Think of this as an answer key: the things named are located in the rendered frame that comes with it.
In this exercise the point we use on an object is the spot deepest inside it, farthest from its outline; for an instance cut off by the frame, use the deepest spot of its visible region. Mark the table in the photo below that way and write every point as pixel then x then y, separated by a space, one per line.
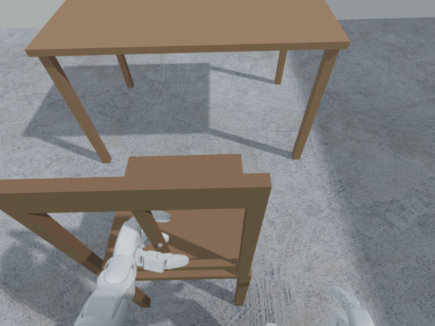
pixel 119 27

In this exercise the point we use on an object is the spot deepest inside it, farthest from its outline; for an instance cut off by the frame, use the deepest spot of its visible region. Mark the robot left forearm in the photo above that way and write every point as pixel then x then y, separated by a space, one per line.
pixel 107 306

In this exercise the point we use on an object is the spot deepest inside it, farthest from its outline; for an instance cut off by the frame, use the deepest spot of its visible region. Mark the chair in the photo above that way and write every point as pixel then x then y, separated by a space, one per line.
pixel 216 214

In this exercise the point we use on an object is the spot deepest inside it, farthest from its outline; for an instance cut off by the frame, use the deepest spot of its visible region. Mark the right robot hand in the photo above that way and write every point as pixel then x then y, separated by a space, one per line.
pixel 356 315

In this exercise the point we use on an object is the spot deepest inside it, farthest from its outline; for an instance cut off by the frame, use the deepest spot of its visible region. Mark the left robot hand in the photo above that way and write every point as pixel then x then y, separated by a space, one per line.
pixel 131 237

